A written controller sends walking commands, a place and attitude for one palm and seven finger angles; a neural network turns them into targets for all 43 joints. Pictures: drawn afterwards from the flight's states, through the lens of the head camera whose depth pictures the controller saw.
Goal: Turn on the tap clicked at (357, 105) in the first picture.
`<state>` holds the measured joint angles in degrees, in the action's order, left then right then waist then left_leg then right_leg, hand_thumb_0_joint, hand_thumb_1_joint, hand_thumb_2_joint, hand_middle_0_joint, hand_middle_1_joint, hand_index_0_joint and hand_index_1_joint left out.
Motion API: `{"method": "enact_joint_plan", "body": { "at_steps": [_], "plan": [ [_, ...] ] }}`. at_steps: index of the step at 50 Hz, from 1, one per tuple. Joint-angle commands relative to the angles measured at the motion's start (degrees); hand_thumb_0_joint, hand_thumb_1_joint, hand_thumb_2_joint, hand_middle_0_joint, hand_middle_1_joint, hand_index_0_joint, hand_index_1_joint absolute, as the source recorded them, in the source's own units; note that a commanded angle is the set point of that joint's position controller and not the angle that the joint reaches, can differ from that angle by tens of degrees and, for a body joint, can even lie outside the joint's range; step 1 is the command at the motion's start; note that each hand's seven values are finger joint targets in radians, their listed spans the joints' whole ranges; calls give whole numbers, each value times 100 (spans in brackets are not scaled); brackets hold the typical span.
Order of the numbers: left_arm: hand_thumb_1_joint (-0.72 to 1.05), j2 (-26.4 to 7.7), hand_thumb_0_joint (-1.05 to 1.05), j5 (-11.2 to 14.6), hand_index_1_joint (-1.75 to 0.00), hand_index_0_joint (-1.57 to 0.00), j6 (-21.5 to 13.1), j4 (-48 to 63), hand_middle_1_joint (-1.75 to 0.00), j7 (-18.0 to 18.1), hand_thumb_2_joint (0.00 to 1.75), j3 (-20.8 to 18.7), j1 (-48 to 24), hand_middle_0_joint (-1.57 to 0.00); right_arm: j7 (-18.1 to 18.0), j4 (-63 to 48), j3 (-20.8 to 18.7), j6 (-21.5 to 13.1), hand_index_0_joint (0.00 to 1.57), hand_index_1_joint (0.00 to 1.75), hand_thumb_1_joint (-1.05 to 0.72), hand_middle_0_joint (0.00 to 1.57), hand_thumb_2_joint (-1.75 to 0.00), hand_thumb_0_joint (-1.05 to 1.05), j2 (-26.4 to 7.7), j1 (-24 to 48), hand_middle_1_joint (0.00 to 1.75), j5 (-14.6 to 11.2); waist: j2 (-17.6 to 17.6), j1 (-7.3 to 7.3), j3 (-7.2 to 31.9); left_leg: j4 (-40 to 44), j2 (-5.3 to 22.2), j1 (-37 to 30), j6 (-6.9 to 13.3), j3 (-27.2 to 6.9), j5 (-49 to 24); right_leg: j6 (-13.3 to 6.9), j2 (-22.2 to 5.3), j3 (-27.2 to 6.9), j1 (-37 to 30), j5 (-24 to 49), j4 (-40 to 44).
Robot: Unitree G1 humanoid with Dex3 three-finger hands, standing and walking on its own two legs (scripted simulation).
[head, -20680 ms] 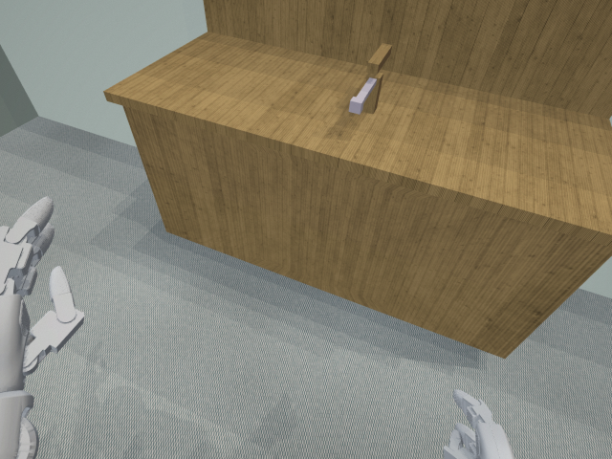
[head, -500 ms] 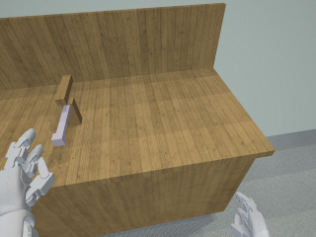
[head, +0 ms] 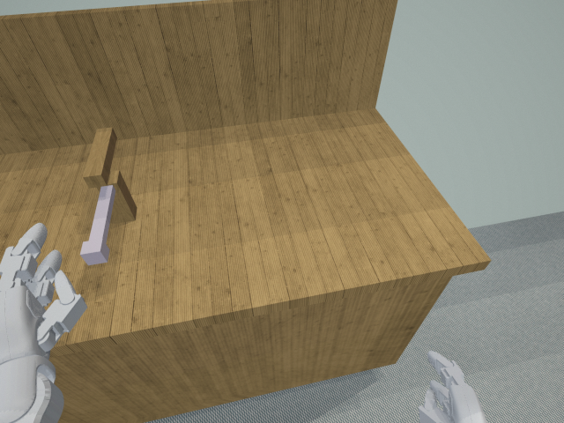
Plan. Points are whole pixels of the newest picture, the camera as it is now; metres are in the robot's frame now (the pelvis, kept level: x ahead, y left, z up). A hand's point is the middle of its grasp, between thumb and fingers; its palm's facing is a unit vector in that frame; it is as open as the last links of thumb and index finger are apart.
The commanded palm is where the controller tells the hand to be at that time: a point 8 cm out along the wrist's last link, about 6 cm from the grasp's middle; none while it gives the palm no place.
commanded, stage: reach beside the lever's end, fingers flat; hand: left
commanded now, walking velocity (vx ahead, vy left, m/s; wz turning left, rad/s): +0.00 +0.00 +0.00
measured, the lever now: (95, 252) +0.32 +0.33 +0.06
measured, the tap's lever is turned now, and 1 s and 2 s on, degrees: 0 0 3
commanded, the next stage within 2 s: push the lever round in 1.52 s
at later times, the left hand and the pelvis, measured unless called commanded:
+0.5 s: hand (81, 283) +0.25 +0.30 +0.09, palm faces +0.53 -0.84 -0.11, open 7.6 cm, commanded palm +0.21 +0.34 +0.09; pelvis -0.01 +0.01 +0.00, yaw +0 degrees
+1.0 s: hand (72, 271) +0.28 +0.34 +0.07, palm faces +0.56 -0.82 -0.11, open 7.8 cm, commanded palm +0.25 +0.37 +0.06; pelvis -0.01 +0.01 -0.01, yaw -1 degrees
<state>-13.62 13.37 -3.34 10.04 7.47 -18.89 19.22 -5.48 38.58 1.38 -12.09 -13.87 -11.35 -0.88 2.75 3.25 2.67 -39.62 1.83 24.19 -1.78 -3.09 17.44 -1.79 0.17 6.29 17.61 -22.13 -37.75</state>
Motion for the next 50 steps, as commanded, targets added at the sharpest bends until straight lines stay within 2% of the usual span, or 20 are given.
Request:
{"method": "enact_joint_plan", "body": {
  "at_steps": [1, 4, 6, 9, 11, 14, 16, 18, 21, 24, 26, 27, 29, 31, 34, 36, 40, 41, 45, 50],
  "plan": [
    [90, -1183, 0, -47, -26, -19, -547, 1151, -26, 15, 90, -638, -881, -19, -15, -875, -223, -348, 20, 30, -90, 20, -90, 0, -639, 657, 30, 7, 49, -42, 761, 398, -270, -733, 267, 62, -971, 42, 3, -248, 208, 1541, 638],
    [90, -1094, 0, -43, -26, -19, -593, 834, -26, -10, 90, -544, -1169, -19, -18, -835, -208, -319, 20, 30, -90, 20, -90, 0, -647, 668, 30, 6, -23, -105, 667, 393, -282, -654, 264, 41, -793, 49, 21, -242, 346, 1336, 626],
    [90, -1304, 0, -67, -25, -18, -644, 811, -25, -26, 90, -759, -1162, -18, -21, -811, -235, -300, 20, 30, -90, 20, -90, 0, -653, 666, 30, 10, 179, -44, 849, 390, -273, -710, 257, 52, -931, 21, 26, -249, 244, 1446, 595],
    [90, -1076, 0, -95, -24, -18, -711, 744, -24, -41, 90, -506, -1295, -18, 11, -831, -216, -317, 20, 30, -90, 20, -90, 0, -638, 651, 30, 17, 271, -83, 869, 383, -255, -749, 236, 18, -944, 15, 38, -213, 327, 1420, 533],
    [90, -1214, 0, -100, -24, -18, -698, 541, -24, -26, 90, -639, -1315, -18, 9, -804, -218, -296, 20, 30, -90, 20, -90, 0, -669, 634, 30, 23, 169, -77, 804, 395, -256, -658, 244, -17, -863, 10, 59, -212, 352, 1345, 543],
    [90, -1108, 0, -84, -23, -18, -734, 344, -23, -39, 90, -557, -1483, -18, 17, -817, -234, -273, 20, 30, -90, 20, -90, 0, -686, 642, 30, 27, 18, -88, 855, 388, -258, -632, 238, -24, -806, 21, 64, -200, 397, 1295, 516],
    [90, -1376, 0, -121, -22, -18, -720, 246, -22, -28, 90, -770, -1564, -18, 11, -794, -234, -226, 20, 30, -90, 20, -90, 0, -697, 639, 30, 14, 212, -66, 877, 393, -257, -588, 240, -4, -795, 8, 60, -230, 379, 1277, 521],
    [90, -1149, 0, -142, -22, -17, -761, 195, -22, -19, 90, -532, -1801, -17, 23, -822, -221, -214, 20, 30, -90, 20, -90, 0, -678, 651, 30, 20, 122, -133, 876, 373, -257, -600, 238, -22, -736, 21, 73, -209, 475, 1203, 479],
    [90, -1410, 0, -177, -21, -17, -841, 34, -21, 12, 90, -726, -2073, -17, 11, -765, -229, -190, 20, 30, -90, 20, -90, 0, -703, 633, 30, 20, 168, -148, 885, 367, -248, -548, 244, -44, -645, 11, 89, -229, 525, 1089, 482],
    [90, -1305, 0, -175, -20, -17, -911, -223, -20, -20, 90, -612, -2223, -17, 25, -765, -233, -178, 20, 30, -90, 20, -90, 0, -718, 611, 30, 26, 110, -182, 938, 314, -263, -480, 254, -34, -553, 25, 90, -241, 595, 1028, 450],
    [90, -1598, 0, -187, -20, -17, -935, -421, -20, -22, 90, -906, -2213, -17, 14, -731, -256, -136, 20, 30, -90, 20, -90, 0, -742, 577, 30, 25, 115, -123, 970, 304, -265, -408, 262, -15, -574, 19, 95, -272, 519, 1069, 452],
    [90, -1459, 0, -186, -20, -17, -948, -459, -20, -43, 90, -751, -2431, -17, 20, -742, -235, -125, 20, 30, -90, 20, -90, 0, -727, 580, 30, 22, 125, -188, 991, 285, -286, -408, 267, -11, -559, 33, 82, -266, 570, 1073, 430],
    [90, -1477, 0, -174, -19, -16, -987, -602, -19, -88, 90, -750, -2486, -16, 22, -742, -246, -117, 20, 30, -90, 20, -90, 0, -743, 556, 30, 20, 207, -165, 1033, 257, -278, -374, 264, -13, -528, 23, 95, -277, 593, 1034, 411],
    [90, -1659, 0, -204, -19, -16, -1040, -669, -19, -90, 90, -896, -2672, -16, 17, -704, -256, -104, 20, 30, -90, 20, -90, 0, -749, 510, 30, 25, 332, -158, 1048, 246, -270, -377, 260, -18, -563, 13, 97, -285, 592, 1075, 380],
    [90, -1653, 0, -170, -18, -16, -1115, -938, -18, -147, 90, -888, -2751, -16, 30, -716, -276, -75, 20, 30, -90, 20, -90, 0, -781, 451, 30, 21, 72, -200, 1151, 163, -271, -282, 281, -13, -595, 36, 109, -290, 613, 1144, 331],
    [90, -1846, 0, -173, -17, -16, -1137, -1137, -17, -180, 90, -1114, -2703, -16, 34, -680, -294, -40, 20, 30, -90, 20, -90, 0, -803, 398, 30, 26, 165, -151, 1138, 129, -280, -236, 288, 5, -693, 29, 108, -306, 577, 1269, 308],
    [90, -2028, 0, -107, -16, -16, -1221, -1380, -16, -320, 90, -1238, -2946, -16, 28, -672, -313, 33, 20, 30, -90, 20, -90, 0, -825, 315, 30, 19, 84, -208, 1227, 27, -274, -108, 304, 44, -747, 60, 102, -339, 598, 1389, 258],
    [90, -2120, 0, -145, -16, -15, -1260, -1378, -16, -322, 90, -1333, -2985, -15, 25, -646, -318, 53, 20, 30, -90, 20, -90, 0, -817, 314, 30, 19, 279, -173, 1231, 13, -272, -130, 303, 42, -761, 48, 105, -347, 619, 1377, 234],
    [90, -2202, 0, -56, -15, -15, -1364, -1844, -15, -492, 90, -1386, -3240, -15, 17, -610, -337, 97, 20, 30, -90, 20, -90, 0, -870, 222, 30, 7, 14, -277, 1189, -91, -274, 82, 332, 43, -582, 81, 114, -377, 790, 1230, 216],
    [90, -2234, 0, -104, -15, -15, -1491, -2085, -15, -664, 90, -1203, -3874, -15, -12, -555, -328, 105, 20, 30, -90, 20, -90, 0, -913, 125, 30, 11, 382, -376, 1324, -182, -274, 35, 344, 6, -444, 59, 125, -406, 1059, 1019, 129]
  ]
}}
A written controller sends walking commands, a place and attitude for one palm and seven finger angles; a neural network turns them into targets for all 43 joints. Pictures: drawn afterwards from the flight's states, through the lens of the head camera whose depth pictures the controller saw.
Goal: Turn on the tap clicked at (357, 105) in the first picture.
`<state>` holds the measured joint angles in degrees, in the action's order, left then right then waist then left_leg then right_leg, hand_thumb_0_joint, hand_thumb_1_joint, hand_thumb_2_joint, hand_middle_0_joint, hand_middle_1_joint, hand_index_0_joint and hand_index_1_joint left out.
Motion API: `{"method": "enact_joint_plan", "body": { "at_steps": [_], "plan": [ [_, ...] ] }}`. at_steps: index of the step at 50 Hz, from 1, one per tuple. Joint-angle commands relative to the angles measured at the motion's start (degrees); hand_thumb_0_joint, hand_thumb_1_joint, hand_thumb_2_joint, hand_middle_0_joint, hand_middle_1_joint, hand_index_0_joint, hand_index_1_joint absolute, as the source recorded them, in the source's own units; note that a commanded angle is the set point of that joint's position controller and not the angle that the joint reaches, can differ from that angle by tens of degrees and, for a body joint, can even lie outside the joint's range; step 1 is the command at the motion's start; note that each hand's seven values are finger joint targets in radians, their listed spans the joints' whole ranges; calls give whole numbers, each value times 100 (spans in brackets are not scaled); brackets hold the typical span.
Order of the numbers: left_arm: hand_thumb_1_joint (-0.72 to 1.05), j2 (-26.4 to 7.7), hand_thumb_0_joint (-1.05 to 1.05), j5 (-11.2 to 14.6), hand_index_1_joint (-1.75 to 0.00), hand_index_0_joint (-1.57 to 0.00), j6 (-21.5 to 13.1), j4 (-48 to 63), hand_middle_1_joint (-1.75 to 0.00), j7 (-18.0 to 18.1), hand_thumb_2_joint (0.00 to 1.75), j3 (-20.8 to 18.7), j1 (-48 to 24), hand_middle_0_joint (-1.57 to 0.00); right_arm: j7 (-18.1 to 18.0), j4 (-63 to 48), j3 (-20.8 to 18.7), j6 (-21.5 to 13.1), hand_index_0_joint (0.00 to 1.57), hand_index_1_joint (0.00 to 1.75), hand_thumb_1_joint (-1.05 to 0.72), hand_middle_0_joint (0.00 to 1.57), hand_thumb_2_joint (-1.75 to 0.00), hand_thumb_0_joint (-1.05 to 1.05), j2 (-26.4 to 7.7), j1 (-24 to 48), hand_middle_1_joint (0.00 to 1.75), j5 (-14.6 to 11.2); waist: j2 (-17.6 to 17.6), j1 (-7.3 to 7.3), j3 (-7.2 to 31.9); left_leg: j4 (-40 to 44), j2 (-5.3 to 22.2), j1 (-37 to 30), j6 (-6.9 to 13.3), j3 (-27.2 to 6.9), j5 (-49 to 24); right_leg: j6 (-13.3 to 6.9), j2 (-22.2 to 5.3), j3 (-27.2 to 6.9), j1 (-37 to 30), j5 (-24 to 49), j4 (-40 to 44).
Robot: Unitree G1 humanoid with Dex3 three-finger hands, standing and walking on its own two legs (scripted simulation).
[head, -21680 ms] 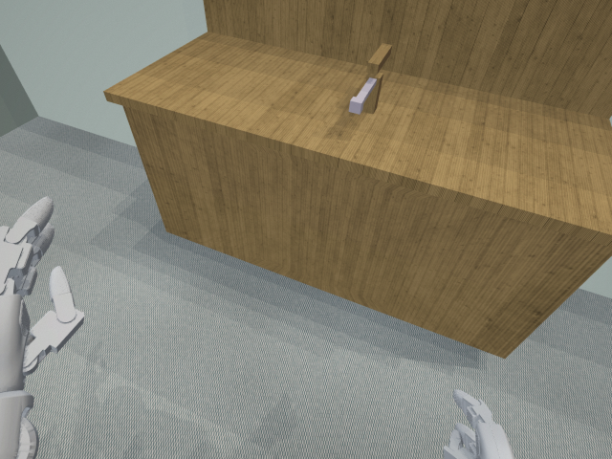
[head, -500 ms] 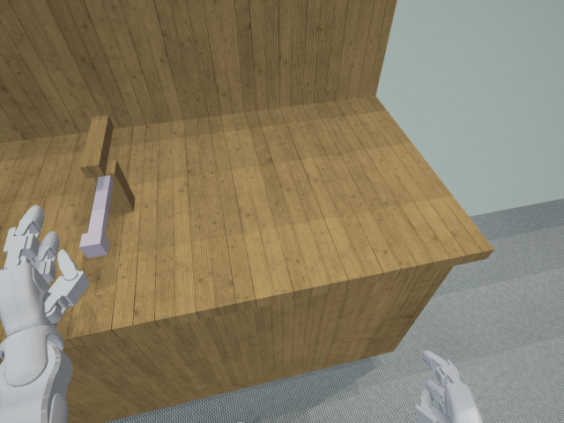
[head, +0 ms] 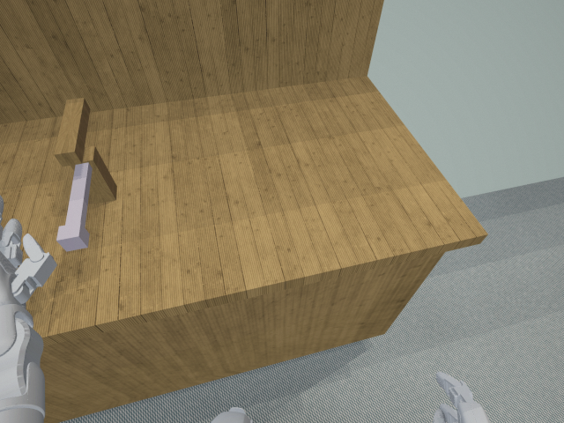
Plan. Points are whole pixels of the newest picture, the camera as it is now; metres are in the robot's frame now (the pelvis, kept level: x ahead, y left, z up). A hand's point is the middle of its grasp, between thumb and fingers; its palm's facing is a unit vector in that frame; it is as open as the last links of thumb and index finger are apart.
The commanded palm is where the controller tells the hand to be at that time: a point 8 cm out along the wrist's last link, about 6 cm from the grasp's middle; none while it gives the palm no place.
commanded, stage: reach beside the lever's end, fingers flat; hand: left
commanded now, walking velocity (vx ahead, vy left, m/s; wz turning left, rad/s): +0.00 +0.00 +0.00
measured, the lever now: (73, 237) +0.33 +0.32 +0.08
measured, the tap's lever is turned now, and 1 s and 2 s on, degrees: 0 3 24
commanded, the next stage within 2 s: push the lever round in 0.52 s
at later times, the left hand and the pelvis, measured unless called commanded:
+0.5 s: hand (52, 254) +0.31 +0.35 +0.06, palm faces +0.55 -0.83 -0.11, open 7.8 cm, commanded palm +0.26 +0.37 +0.07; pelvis +0.00 +0.01 -0.01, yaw -1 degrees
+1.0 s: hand (73, 255) +0.30 +0.31 +0.07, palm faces +0.54 -0.84 -0.10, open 7.7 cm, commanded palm +0.26 +0.34 +0.07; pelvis +0.01 +0.01 -0.01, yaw +0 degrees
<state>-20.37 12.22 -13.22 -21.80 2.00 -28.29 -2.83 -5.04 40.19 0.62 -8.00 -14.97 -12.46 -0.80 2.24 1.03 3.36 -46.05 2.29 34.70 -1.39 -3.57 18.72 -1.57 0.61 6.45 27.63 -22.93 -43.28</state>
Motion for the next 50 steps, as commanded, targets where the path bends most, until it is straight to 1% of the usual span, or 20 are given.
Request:
{"method": "enact_joint_plan", "body": {
  "at_steps": [1, 3, 6, 8, 11, 13, 16, 21, 23, 26, 27, 29, 31, 34, 38, 44, 46, 47, 48, 50],
  "plan": [
    [90, -1747, 0, -32, -15, -15, -530, 1056, -15, -82, 90, -452, -1695, -15, -64, -669, -271, -284, 20, 30, -90, 20, -90, 0, -815, 198, 30, 2, 383, -149, 1316, 456, -298, -1024, 302, 30, -619, 35, 89, -408, 31, 1129, 656],
    [90, -1599, 0, -36, -15, -15, -576, 961, -15, -100, 90, -313, -1682, -15, -40, -698, -278, -280, 20, 30, -90, 20, -90, 0, -810, 146, 30, 9, 371, -137, 1408, 438, -293, -1038, 292, -2, -639, 29, 101, -378, 70, 1132, 592],
    [90, -1975, 0, -61, -15, -15, -545, 630, -15, -68, 90, -680, -1515, -15, -27, -665, -294, -194, 20, 30, -90, 20, -90, 0, -862, 52, 30, 24, 248, -71, 1488, 372, -288, -882, 301, 13, -773, 46, 103, -387, -13, 1297, 526],
    [90, -1716, 0, -22, -15, -15, -564, 796, -15, -86, 90, -480, -1457, -15, 14, -792, -297, -181, 20, 30, -90, 20, -90, 0, -821, 66, 30, 21, 332, -26, 1624, 373, -296, -923, 295, 20, -828, 46, 101, -373, -69, 1352, 488],
    [90, -1922, 0, -46, -15, -15, -577, 921, -15, -7, 90, -733, -1123, -15, 50, -811, -313, -133, 20, 30, -90, 20, -90, 0, -831, 32, 30, 37, 475, 62, 1699, 344, -277, -973, 296, 20, -1106, 28, 122, -360, -158, 1562, 438],
    [90, -1773, 0, 1, -15, -15, -582, 943, -15, -1, 90, -662, -1062, -15, 81, -844, -319, -117, 20, 30, -90, 20, -90, 0, -820, 0, 30, 35, 247, 11, 1655, 337, -255, -927, 290, 1, -1141, 42, 136, -325, -134, 1614, 416],
    [90, -1732, 0, 16, -15, -15, -587, 983, -15, -18, 90, -637, -1107, -15, 67, -816, -312, -90, 20, 30, -90, 20, -90, 0, -832, 36, 30, 23, 302, -51, 1400, 344, -250, -853, 304, 7, -963, 49, 143, -334, 35, 1434, 446],
    [90, -1751, 0, -23, -15, -15, -666, 1098, -15, -44, 90, -555, -1402, -15, 29, -783, -306, -104, 20, 30, -90, 20, -90, 0, -838, 49, 30, 34, 461, -118, 1436, 335, -246, -890, 300, -32, -831, 30, 141, -347, 159, 1227, 417],
    [90, -1588, 0, -40, -15, -15, -734, 1352, -15, -51, 90, -373, -1450, -15, 40, -810, -312, -139, 20, 30, -90, 20, -90, 0, -799, 56, 30, 44, 679, -125, 1642, 330, -231, -1098, 267, -63, -933, 10, 145, -326, 175, 1240, 370],
    [90, -1498, 0, -72, -15, -15, -703, 1362, -15, 1, 90, -297, -1202, -15, 46, -788, -308, -167, 20, 30, -90, 20, -90, 0, -816, 73, 30, 47, 635, -94, 1643, 360, -211, -1168, 248, -144, -991, -3, 153, -285, 200, 1197, 347],
    [90, -1331, 0, -51, -15, -15, -659, 1339, -15, 14, 90, -154, -1292, -15, 50, -803, -299, -166, 20, 30, -90, 20, -90, 0, -795, 91, 30, 37, 563, -167, 1532, 366, -214, -1139, 249, -142, -913, 11, 149, -269, 281, 1169, 362],
    [90, -1423, 0, -7, -15, -15, -547, 1117, -15, 27, 90, -259, -1238, -15, 29, -818, -296, -142, 20, 30, -90, 20, -90, 0, -828, 102, 30, 25, 311, -130, 1431, 405, -231, -928, 256, -141, -728, 19, 150, -272, 242, 1075, 397],
    [90, -1530, 0, -73, -15, -15, -525, 1257, -15, 101, 90, -334, -1374, -15, 13, -807, -288, -126, 20, 30, -90, 20, -90, 0, -811, 141, 30, 17, 502, -91, 1441, 433, -223, -1016, 240, -139, -763, 8, 136, -283, 221, 1073, 398],
    [90, -1312, 0, -88, -15, -15, -534, 1455, -15, 191, 90, -184, -1085, -15, 73, -905, -297, -139, 20, 30, -90, 20, -90, 0, -773, 130, 30, 43, 449, -54, 1686, 394, -214, -1156, 221, -141, -1046, 3, 151, -251, 122, 1255, 355],
    [90, -1135, 0, -124, -15, -15, -544, 1510, -15, 301, 90, -73, -1023, -15, 113, -931, -291, -120, 20, 30, -90, 20, -90, 0, -759, 166, 30, 50, 328, -73, 1547, 378, -219, -1055, 220, -121, -982, 9, 154, -242, 127, 1260, 357],
    [90, -901, 0, -186, -15, -15, -590, 1812, -15, 362, 90, 212, -1098, -15, 124, -958, -290, -122, 20, 30, -90, 20, -90, 0, -723, 241, 30, 45, 481, -122, 1559, 360, -211, -1149, 209, -108, -1028, -5, 147, -251, 163, 1289, 337],
    [90, -1046, 0, -220, -15, -15, -571, 1788, -15, 430, 90, 51, -918, -15, 121, -918, -296, -111, 20, 30, -90, 20, -90, 0, -731, 243, 30, 45, 454, -59, 1491, 381, -209, -1124, 204, -122, -1023, -12, 148, -253, 111, 1275, 355],
    [90, -816, 0, -213, -15, -15, -569, 1854, -15, 438, 90, 265, -992, -15, 124, -954, -285, -114, 20, 30, -90, 20, -90, 0, -708, 276, 30, 44, 431, -118, 1477, 375, -229, -1104, 214, -92, -945, 2, 131, -257, 135, 1257, 366],
    [90, -877, 0, -196, -15, -15, -558, 1776, -15, 454, 90, 201, -1031, -15, 116, -928, -289, -113, 20, 30, -90, 20, -90, 0, -724, 256, 30, 46, 264, -131, 1460, 371, -222, -1050, 218, -104, -870, 7, 142, -250, 144, 1224, 375],
    [90, -833, 0, -207, -15, -15, -581, 1827, -15, 459, 90, 272, -1040, -15, 112, -947, -285, -122, 20, 30, -90, 20, -90, 0, -710, 294, 30, 50, 395, -104, 1464, 374, -241, -1027, 216, -84, -813, 1, 130, -275, 132, 1183, 378]
  ]
}}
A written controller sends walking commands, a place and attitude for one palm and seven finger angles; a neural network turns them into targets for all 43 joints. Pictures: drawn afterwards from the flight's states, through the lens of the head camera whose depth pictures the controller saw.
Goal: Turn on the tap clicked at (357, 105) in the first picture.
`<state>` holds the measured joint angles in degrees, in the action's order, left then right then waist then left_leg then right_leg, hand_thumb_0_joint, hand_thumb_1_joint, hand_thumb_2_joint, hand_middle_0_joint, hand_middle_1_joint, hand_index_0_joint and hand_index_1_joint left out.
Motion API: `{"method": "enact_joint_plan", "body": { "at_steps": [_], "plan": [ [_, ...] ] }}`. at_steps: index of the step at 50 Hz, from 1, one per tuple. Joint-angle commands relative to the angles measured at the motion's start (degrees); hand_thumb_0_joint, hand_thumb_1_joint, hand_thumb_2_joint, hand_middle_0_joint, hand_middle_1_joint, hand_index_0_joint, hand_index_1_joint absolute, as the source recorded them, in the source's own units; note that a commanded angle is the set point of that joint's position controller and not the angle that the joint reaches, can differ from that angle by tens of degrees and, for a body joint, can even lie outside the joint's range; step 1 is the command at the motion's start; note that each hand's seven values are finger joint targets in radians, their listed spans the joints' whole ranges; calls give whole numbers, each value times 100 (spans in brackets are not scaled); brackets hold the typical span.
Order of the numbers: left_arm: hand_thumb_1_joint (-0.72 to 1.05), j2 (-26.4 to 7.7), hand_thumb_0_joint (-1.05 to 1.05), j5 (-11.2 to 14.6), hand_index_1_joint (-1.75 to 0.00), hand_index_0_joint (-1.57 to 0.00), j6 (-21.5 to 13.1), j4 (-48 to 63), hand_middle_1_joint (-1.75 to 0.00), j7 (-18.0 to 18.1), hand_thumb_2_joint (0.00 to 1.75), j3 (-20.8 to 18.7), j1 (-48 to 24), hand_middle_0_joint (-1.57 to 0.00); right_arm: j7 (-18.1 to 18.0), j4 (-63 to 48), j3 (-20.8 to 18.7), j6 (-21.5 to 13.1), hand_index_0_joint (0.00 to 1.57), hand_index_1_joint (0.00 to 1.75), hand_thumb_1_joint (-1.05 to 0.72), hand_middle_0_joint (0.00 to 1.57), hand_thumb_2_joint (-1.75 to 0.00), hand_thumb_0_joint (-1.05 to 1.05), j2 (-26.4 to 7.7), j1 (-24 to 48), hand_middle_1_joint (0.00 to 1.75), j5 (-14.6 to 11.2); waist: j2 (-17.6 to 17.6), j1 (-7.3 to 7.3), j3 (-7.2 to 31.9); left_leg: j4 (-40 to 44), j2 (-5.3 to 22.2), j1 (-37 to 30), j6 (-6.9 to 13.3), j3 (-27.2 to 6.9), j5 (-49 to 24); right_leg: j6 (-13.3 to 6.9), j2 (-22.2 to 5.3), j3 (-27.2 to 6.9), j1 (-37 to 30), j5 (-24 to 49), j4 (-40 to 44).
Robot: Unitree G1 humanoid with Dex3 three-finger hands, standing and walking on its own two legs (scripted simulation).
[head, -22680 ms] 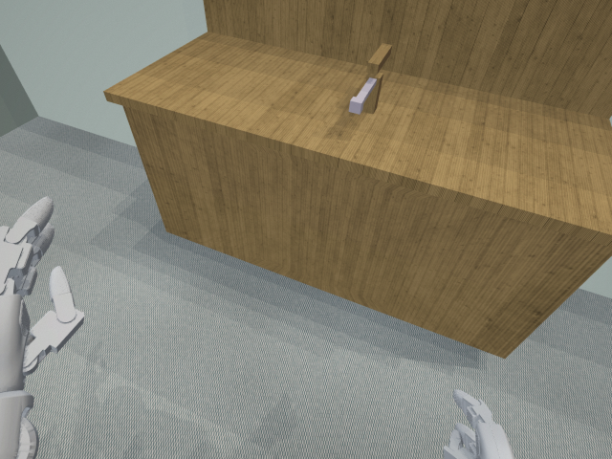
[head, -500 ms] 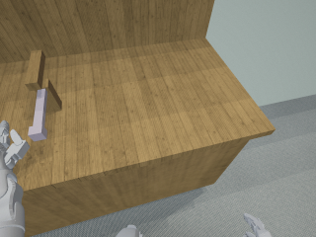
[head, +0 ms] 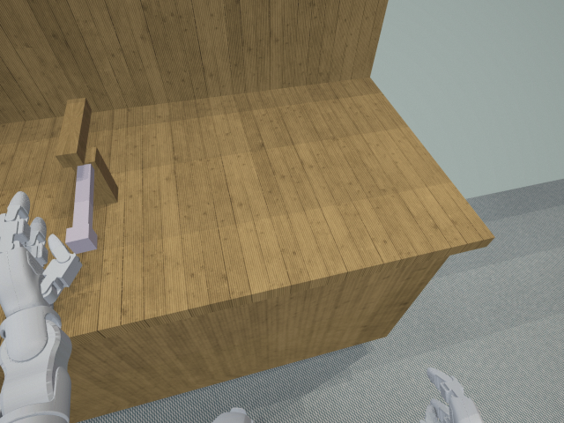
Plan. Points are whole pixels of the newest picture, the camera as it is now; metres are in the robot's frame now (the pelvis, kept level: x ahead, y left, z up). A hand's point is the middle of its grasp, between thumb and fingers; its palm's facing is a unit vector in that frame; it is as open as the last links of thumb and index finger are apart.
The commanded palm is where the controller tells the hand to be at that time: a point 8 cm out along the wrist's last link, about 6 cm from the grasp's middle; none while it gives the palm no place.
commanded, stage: push the lever round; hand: left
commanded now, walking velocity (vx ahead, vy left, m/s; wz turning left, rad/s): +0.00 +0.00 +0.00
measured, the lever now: (82, 239) +0.32 +0.30 +0.08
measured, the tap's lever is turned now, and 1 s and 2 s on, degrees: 3 24 49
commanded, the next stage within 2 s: none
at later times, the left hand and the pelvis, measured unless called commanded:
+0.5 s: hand (93, 256) +0.30 +0.28 +0.08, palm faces +0.57 -0.82 -0.08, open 7.7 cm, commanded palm +0.26 +0.30 +0.07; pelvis -0.01 -0.01 +0.00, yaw +0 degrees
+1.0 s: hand (126, 243) +0.33 +0.25 +0.07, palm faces +0.64 -0.77 -0.06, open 7.7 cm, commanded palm +0.28 +0.26 +0.07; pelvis -0.01 -0.01 +0.00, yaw +1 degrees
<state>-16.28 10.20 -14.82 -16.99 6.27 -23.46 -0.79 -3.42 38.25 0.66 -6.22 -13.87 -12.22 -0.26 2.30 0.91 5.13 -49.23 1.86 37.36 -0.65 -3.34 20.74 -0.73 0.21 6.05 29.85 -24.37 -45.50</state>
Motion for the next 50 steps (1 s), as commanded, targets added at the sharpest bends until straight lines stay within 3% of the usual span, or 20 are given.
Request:
{"method": "enact_joint_plan", "body": {
  "at_steps": [1, 4, 6, 7, 11, 14, 16, 20, 24, 26, 30, 31, 32, 36, 40, 41, 43, 46, 47, 50],
  "plan": [
    [90, -1332, 0, -71, -15, -15, -425, 1395, -15, 94, 90, -254, -1377, -15, -64, -702, -281, -285, 20, 30, -90, 20, -90, 0, -823, 292, 30, -10, 449, -122, 1215, 698, -183, -1340, 141, -125, -1012, -87, 168, -236, -44, 1304, 601],
    [90, -1136, 0, -49, -15, -15, -431, 1364, -15, 114, 90, -78, -1377, -15, -53, -736, -279, -298, 20, 30, -90, 20, -90, 0, -813, 294, 30, 6, 289, -144, 1263, 671, -208, -1297, 160, -101, -940, -77, 171, -246, -63, 1311, 619],
    [90, -1342, 0, -86, -15, -15, -423, 1258, -15, 157, 90, -257, -1419, -15, -75, -683, -279, -277, 20, 30, -90, 20, -90, 0, -828, 300, 30, -7, 248, -119, 1197, 683, -208, -1231, 169, -88, -863, -78, 166, -264, -91, 1256, 643],
    [90, -1202, 0, -76, -15, -15, -435, 1323, -15, 152, 90, -141, -1434, -15, -60, -727, -278, -282, 20, 30, -90, 20, -90, 0, -802, 306, 30, -1, 333, -113, 1315, 663, -230, -1252, 168, -63, -877, -72, 150, -280, -141, 1308, 627],
    [90, -1330, 0, -98, -15, -15, -410, 1197, -15, 178, 90, -263, -1362, -15, -57, -694, -284, -247, 20, 30, -90, 20, -90, 0, -810, 296, 30, -3, 323, -91, 1276, 639, -226, -1217, 177, -34, -934, -71, 152, -302, -190, 1410, 649],
    [90, -1117, 0, -89, -15, -15, -430, 1164, -15, 172, 90, -32, -1522, -15, -50, -728, -279, -252, 20, 30, -90, 20, -90, 0, -801, 295, 30, -8, 215, -148, 1267, 611, -231, -1190, 187, -21, -896, -60, 151, -313, -158, 1429, 650],
    [90, -1354, 0, -109, -15, -15, -417, 1057, -15, 228, 90, -249, -1564, -15, -66, -678, -280, -233, 20, 30, -90, 20, -90, 0, -824, 294, 30, -5, 209, -128, 1193, 616, -243, -1124, 202, -17, -776, -53, 147, -338, -158, 1323, 691],
    [90, -1186, 0, -51, -15, -15, -430, 1044, -15, 247, 90, -148, -1577, -15, -51, -723, -277, -219, 20, 30, -90, 20, -90, 0, -794, 307, 30, 3, 133, -125, 1256, 587, -255, -1077, 206, 31, -798, -33, 128, -365, -221, 1423, 713],
    [90, -1030, 0, -126, -15, -15, -425, 1084, -15, 425, 90, 21, -1845, -15, -48, -704, -274, -197, 20, 30, -90, 20, -90, 0, -787, 335, 30, 22, 262, -181, 1250, 564, -269, -1101, 215, 37, -715, -28, 112, -394, -139, 1344, 732],
    [90, -1042, 0, -208, -15, -15, -386, 988, -15, 548, 90, 19, -1831, -15, -47, -671, -278, -180, 20, 30, -90, 20, -90, 0, -807, 324, 30, 24, 157, -188, 1189, 586, -264, -1078, 223, 3, -646, -32, 118, -379, -98, 1229, 742],
    [90, -721, 0, -279, -15, -15, -398, 1140, -15, 756, 90, 330, -1955, -15, -17, -715, -293, -175, 20, 30, -90, 20, -90, 0, -785, 315, 30, 59, 105, -215, 1363, 556, -270, -1168, 216, -3, -735, -29, 105, -360, -132, 1343, 708],
    [90, -885, 0, -346, -15, -15, -364, 1051, -15, 845, 90, 172, -1915, -15, -19, -665, -302, -147, 20, 30, -90, 20, -90, 0, -796, 319, 30, 47, 117, -186, 1343, 577, -254, -1153, 206, -27, -725, -43, 112, -348, -133, 1281, 695],
    [90, -703, 0, -362, -15, -15, -358, 1113, -15, 893, 90, 360, -2051, -15, -9, -698, -283, -134, 20, 30, -90, 20, -90, 0, -771, 341, 30, 61, 157, -230, 1334, 576, -270, -1158, 210, -8, -703, -31, 95, -350, -115, 1290, 698],
    [90, -743, 0, -479, -15, -15, -308, 1089, -15, 1145, 90, 290, -1960, -15, 10, -718, -288, -70, 20, 30, -90, 20, -90, 0, -768, 381, 30, 85, 133, -158, 1325, 602, -266, -1127, 204, -20, -704, -50, 101, -349, -172, 1260, 707],
    [90, -493, 0, -529, -15, -15, -252, 1059, -15, 1372, 90, 520, -2166, -15, 29, -755, -264, -23, 20, 30, -90, 20, -90, 0, -730, 423, 30, 111, 109, -203, 1261, 603, -267, -1094, 199, 1, -628, -45, 87, -349, -153, 1200, 751],
    [90, -684, 0, -576, -15, -15, -233, 983, -15, 1465, 90, 290, -2123, -15, 20, -705, -277, 11, 20, 30, -90, 20, -90, 0, -745, 416, 30, 119, 60, -176, 1240, 613, -265, -1074, 201, -15, -607, -47, 87, -351, -169, 1155, 772],
    [90, -384, 0, -610, -15, -15, -216, 1027, -15, 1550, 90, 566, -2194, -15, 45, -769, -271, 38, 20, 30, -90, 20, -90, 0, -711, 432, 30, 125, -14, -192, 1310, 613, -263, -1110, 197, -5, -685, -49, 88, -331, -206, 1241, 742],
    [90, -487, 0, -712, -15, -15, -178, 945, -15, 1731, 90, 469, -2321, -15, 44, -711, -277, 89, 20, 30, -90, 20, -90, 0, -715, 444, 30, 144, 137, -179, 1270, 610, -259, -1094, 186, -21, -637, -63, 87, -344, -156, 1160, 744],
    [90, -308, 0, -739, -15, -15, -203, 1071, -15, 1775, 90, 668, -2513, -15, 63, -740, -268, 97, 20, 30, -90, 20, -90, 0, -683, 459, 30, 142, 133, -247, 1351, 610, -251, -1161, 180, -34, -689, -68, 79, -317, -153, 1204, 709],
    [90, -125, 0, -805, -15, -15, -168, 1057, -15, 1940, 90, 816, -2428, -15, 94, -764, -286, 104, 20, 30, -90, 20, -90, 0, -681, 461, 30, 168, 83, -215, 1384, 592, -238, -1195, 168, -37, -790, -82, 88, -292, -175, 1288, 692]
  ]
}}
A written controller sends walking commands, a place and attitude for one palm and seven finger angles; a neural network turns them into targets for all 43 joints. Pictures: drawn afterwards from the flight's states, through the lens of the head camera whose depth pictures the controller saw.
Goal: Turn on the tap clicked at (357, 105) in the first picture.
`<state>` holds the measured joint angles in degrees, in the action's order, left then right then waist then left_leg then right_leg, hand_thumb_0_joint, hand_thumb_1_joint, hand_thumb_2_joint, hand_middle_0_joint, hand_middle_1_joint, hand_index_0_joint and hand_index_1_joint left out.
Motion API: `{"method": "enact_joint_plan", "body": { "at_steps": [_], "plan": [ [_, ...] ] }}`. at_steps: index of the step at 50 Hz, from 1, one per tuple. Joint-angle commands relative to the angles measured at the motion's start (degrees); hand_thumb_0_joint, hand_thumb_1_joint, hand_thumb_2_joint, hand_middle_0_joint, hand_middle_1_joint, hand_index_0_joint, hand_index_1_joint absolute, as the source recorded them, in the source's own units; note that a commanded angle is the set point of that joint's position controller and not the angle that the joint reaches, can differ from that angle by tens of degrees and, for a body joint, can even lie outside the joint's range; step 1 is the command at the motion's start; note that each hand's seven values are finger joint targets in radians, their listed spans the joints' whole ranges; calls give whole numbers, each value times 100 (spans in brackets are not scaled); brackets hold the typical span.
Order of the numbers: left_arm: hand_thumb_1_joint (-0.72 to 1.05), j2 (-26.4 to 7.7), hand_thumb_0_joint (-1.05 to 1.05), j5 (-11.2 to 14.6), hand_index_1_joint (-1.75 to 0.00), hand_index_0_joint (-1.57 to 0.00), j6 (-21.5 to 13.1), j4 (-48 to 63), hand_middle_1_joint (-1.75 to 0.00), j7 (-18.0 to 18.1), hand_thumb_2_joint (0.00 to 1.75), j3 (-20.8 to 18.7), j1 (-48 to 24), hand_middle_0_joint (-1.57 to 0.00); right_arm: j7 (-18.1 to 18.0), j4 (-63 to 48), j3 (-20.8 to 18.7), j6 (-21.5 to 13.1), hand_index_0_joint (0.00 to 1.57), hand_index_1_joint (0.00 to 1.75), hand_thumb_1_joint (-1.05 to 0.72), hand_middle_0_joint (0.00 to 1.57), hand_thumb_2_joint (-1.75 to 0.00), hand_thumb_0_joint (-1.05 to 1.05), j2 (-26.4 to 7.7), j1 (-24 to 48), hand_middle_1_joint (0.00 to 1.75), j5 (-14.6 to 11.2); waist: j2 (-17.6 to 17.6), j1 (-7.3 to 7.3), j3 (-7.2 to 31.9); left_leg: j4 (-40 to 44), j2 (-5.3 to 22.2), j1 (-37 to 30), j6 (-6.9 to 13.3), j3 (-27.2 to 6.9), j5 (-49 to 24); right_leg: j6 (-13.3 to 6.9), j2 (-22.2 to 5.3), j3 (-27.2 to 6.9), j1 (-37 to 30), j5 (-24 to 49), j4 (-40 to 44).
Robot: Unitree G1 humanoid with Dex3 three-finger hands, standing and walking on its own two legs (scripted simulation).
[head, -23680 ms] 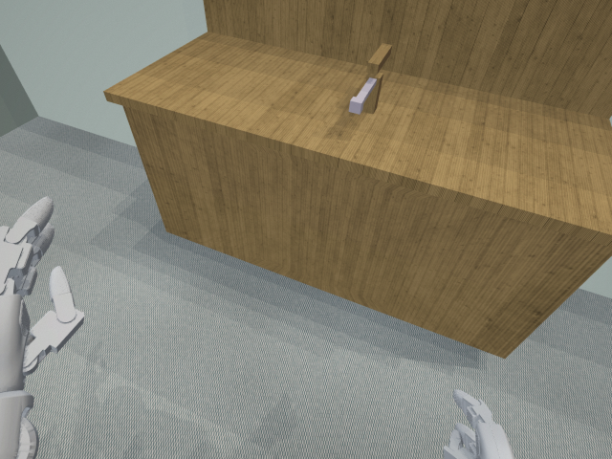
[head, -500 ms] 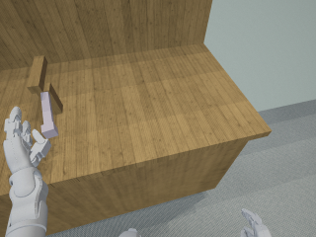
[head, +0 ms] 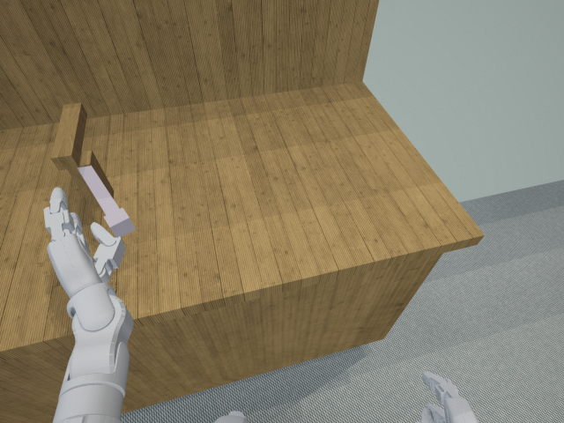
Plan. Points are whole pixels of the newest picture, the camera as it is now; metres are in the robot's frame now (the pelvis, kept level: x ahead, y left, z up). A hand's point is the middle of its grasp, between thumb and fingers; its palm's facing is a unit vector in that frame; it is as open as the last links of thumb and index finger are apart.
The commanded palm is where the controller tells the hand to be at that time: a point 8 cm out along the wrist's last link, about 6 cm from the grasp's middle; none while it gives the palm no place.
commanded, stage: push the lever round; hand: left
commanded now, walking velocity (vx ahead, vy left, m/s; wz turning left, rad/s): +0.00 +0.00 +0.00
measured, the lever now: (119, 223) +0.36 +0.26 +0.08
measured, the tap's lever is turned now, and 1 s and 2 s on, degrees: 24 49 77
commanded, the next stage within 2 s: lift the hand up off the lever in 1.80 s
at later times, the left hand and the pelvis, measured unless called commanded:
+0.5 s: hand (147, 227) +0.36 +0.23 +0.07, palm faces +0.71 -0.70 -0.06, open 7.7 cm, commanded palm +0.31 +0.24 +0.07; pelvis +0.01 +0.00 +0.00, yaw +0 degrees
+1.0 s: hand (171, 212) +0.39 +0.20 +0.08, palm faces +0.77 -0.63 -0.06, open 7.6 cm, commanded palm +0.35 +0.20 +0.07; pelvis +0.00 +0.00 +0.00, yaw +0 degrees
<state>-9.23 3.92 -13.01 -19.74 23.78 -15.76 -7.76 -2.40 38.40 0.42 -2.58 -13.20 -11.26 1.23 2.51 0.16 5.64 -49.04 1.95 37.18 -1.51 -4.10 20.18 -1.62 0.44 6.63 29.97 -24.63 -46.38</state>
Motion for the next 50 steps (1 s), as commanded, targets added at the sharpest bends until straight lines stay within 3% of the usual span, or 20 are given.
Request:
{"method": "enact_joint_plan", "body": {
  "at_steps": [1, 4, 6, 7, 11, 13, 16, 18, 21, 23, 25, 26, 29, 31, 33, 39, 43, 46, 47, 50],
  "plan": [
    [90, -900, 0, -232, -15, -15, -333, 1338, -15, 270, 90, -46, -1708, -15, -13, -739, -282, -237, 20, 30, -90, 20, -90, 0, -756, 370, 30, 27, 94, -116, 1372, 580, -240, -1216, 251, 25, -774, 3, 69, -346, -194, 1319, 762],
    [90, -615, 0, -261, -15, -15, -284, 1364, -15, 422, 90, 200, -1698, -15, 21, -794, -287, -205, 20, 30, -90, 20, -90, 0, -736, 386, 30, 45, -77, -147, 1420, 550, -238, -1234, 254, 60, -895, 15, 58, -332, -245, 1464, 774],
    [90, -734, 0, -366, -15, -15, -235, 1316, -15, 558, 90, 93, -1783, -15, 17, -728, -292, -166, 20, 30, -90, 20, -90, 0, -740, 393, 30, 55, 42, -125, 1347, 586, -222, -1221, 239, 24, -870, -4, 58, -328, -219, 1381, 772],
    [90, -503, 0, -386, -15, -15, -228, 1400, -15, 596, 90, 332, -1950, -15, 32, -767, -280, -157, 20, 30, -90, 20, -90, 0, -707, 425, 30, 54, 90, -178, 1351, 586, -229, -1253, 239, 35, -857, -2, 47, -318, -182, 1367, 760],
    [90, -506, 0, -513, -15, -15, -157, 1341, -15, 847, 90, 253, -1887, -15, 34, -727, -315, -100, 20, 30, -90, 20, -90, 0, -702, 433, 30, 87, 60, -104, 1440, 599, -203, -1287, 218, 17, -969, -27, 57, -297, -257, 1412, 748],
    [90, -221, 0, -534, -15, -15, -94, 1259, -15, 939, 90, 513, -2008, -15, 57, -746, -301, -77, 20, 30, -90, 20, -90, 0, -680, 457, 30, 96, -33, -175, 1389, 576, -206, -1278, 228, 34, -987, -18, 49, -281, -223, 1444, 762],
    [90, -475, 0, -602, -15, -15, -31, 1104, -15, 1114, 90, 208, -2050, -15, 40, -683, -330, 8, 20, 30, -90, 20, -90, 0, -692, 472, 30, 119, -49, -119, 1418, 594, -195, -1235, 220, 34, -995, -22, 37, -308, -281, 1429, 801],
    [90, -139, 0, -627, -15, -15, -21, 1124, -15, 1185, 90, 519, -2361, -15, 62, -690, -312, 23, 20, 30, -90, 20, -90, 0, -640, 487, 30, 130, -40, -186, 1439, 574, -198, -1287, 219, 52, -1021, -24, 26, -289, -253, 1472, 795],
    [90, -380, 0, -680, -15, -15, 38, 905, -15, 1347, 90, 197, -2281, -15, 56, -629, -338, 106, 20, 30, -90, 20, -90, 0, -658, 475, 30, 152, -76, -114, 1455, 591, -196, -1211, 211, 47, -1090, -34, 17, -305, -351, 1529, 820],
    [90, -45, 0, -718, -15, -15, 22, 1027, -15, 1396, 90, 543, -2620, -15, 78, -662, -332, 124, 20, 30, -90, 20, -90, 0, -616, 521, 30, 156, -60, -204, 1528, 562, -179, -1326, 215, 62, -1147, -33, 13, -284, -277, 1563, 798],
    [90, 32, 0, -750, -15, -15, 10, 1004, -15, 1495, 90, 560, -2516, -15, 103, -663, -355, 114, 20, 30, -90, 20, -90, 0, -609, 500, 30, 196, 0, -152, 1689, 524, -181, -1384, 210, 89, -1317, -42, 17, -284, -343, 1713, 768],
    [90, -123, 0, -778, -15, -15, 38, 854, -15, 1562, 90, 365, -2404, -15, 102, -608, -374, 144, 20, 30, -90, 20, -90, 0, -626, 485, 30, 197, -19, -134, 1599, 549, -164, -1322, 196, 58, -1291, -44, 19, -273, -337, 1653, 774],
    [90, 60, 0, -796, -15, -15, 40, 754, -15, 1650, 90, 539, -2812, -15, 121, -589, -359, 162, 20, 30, -90, 20, -90, 0, -598, 530, 30, 203, -154, -207, 1553, 534, -161, -1265, 210, 80, -1183, -33, 3, -279, -283, 1594, 807],
    [90, -56, 0, -855, -15, -15, 30, 747, -15, 1738, 90, 370, -2768, -15, 125, -556, -395, 189, 20, 30, -90, 20, -90, 0, -606, 522, 30, 217, -57, -127, 1659, 554, -158, -1307, 190, 53, -1300, -58, 11, -271, -354, 1640, 772],
    [90, 294, 0, -881, -15, -15, 22, 799, -15, 1787, 90, 675, -2827, -15, 170, -583, -401, 172, 20, 30, -90, 20, -90, 0, -559, 530, 30, 236, -28, -163, 1755, 512, -146, -1402, 181, 78, -1415, -61, 11, -233, -312, 1713, 732],
    [90, 566, 0, -982, -15, -15, 63, 594, -15, 2013, 90, 895, -3322, -15, 224, -487, -406, 158, 20, 30, -90, 20, -90, 0, -535, 607, 30, 265, -53, -250, 1627, 520, -135, -1338, 165, 59, -1259, -72, 0, -201, -149, 1515, 745],
    [90, 545, 0, -1024, -15, -15, 110, 285, -15, 2211, 90, 771, -3682, -15, 236, -402, -416, 163, 20, 30, -90, 20, -90, 0, -524, 608, 30, 302, -179, -285, 1655, 512, -152, -1234, 180, 69, -1073, -51, -6, -203, -80, 1346, 765],
    [90, 244, 0, -1085, -15, -15, 181, -164, -15, 2343, 90, 403, -3765, -15, 224, -277, -434, 213, 20, 30, -90, 20, -90, 0, -535, 555, 30, 320, -251, -239, 1632, 514, -162, -1071, 170, 58, -1003, -55, -8, -231, -110, 1288, 786],
    [90, 494, 0, -1097, -15, -15, 159, -37, -15, 2349, 90, 662, -4055, -15, 252, -314, -417, 218, 20, 30, -90, 20, -90, 0, -506, 590, 30, 315, -84, -322, 1721, 471, -166, -1154, 176, 90, -1053, -52, -26, -236, -41, 1340, 749],
    [90, 529, 0, -1109, -15, -15, 175, -296, -15, 2457, 90, 580, -4144, -15, 293, -283, -427, 210, 20, 30, -90, 20, -90, 0, -495, 516, 30, 376, -221, -319, 1841, 394, -160, -1119, 190, 115, -1155, -43, -17, -212, -47, 1453, 730]
  ]
}}
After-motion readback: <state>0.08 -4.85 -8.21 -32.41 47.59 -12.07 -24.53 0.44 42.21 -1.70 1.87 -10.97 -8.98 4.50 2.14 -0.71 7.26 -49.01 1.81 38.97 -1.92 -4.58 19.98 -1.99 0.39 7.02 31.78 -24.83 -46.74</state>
